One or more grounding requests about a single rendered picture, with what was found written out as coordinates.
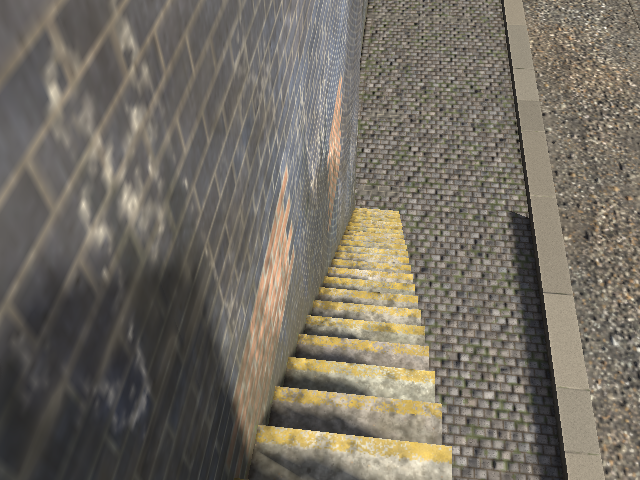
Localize stairs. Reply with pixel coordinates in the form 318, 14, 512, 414
234, 208, 452, 480

